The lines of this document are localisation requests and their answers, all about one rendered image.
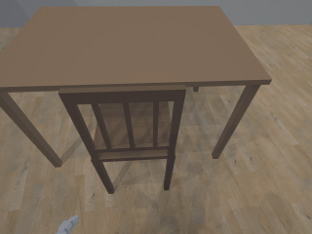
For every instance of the table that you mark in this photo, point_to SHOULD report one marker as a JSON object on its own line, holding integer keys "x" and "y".
{"x": 66, "y": 47}

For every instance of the chair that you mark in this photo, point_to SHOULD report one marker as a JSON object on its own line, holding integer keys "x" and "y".
{"x": 133, "y": 124}

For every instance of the left robot hand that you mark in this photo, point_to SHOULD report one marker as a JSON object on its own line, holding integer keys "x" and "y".
{"x": 67, "y": 226}

